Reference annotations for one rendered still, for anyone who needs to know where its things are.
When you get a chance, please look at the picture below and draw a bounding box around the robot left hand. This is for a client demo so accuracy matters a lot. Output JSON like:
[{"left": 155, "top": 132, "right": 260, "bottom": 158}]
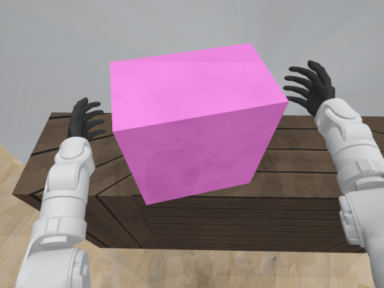
[{"left": 67, "top": 97, "right": 106, "bottom": 142}]

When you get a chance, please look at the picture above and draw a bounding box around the robot right forearm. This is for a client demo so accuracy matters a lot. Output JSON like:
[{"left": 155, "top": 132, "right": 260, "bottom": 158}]
[{"left": 314, "top": 98, "right": 384, "bottom": 195}]

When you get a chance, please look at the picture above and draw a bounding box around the robot left forearm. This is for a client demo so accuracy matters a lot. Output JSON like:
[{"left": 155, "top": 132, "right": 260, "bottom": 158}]
[{"left": 14, "top": 137, "right": 95, "bottom": 288}]

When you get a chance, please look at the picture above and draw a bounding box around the robot right hand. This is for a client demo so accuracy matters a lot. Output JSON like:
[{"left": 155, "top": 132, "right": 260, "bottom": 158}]
[{"left": 283, "top": 60, "right": 335, "bottom": 117}]

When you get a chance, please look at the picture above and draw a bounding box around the carton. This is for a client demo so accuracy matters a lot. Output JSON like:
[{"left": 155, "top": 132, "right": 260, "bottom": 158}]
[{"left": 110, "top": 43, "right": 289, "bottom": 205}]

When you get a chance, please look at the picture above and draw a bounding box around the robot right upper arm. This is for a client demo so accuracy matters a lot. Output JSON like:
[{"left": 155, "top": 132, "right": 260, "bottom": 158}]
[{"left": 338, "top": 188, "right": 384, "bottom": 288}]

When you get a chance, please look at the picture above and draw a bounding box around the pedestal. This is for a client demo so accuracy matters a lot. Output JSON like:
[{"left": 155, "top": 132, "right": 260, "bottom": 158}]
[{"left": 12, "top": 112, "right": 384, "bottom": 253}]

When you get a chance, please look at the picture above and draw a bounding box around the robot left upper arm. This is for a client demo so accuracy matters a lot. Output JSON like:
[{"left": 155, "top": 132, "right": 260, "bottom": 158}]
[{"left": 17, "top": 248, "right": 91, "bottom": 288}]

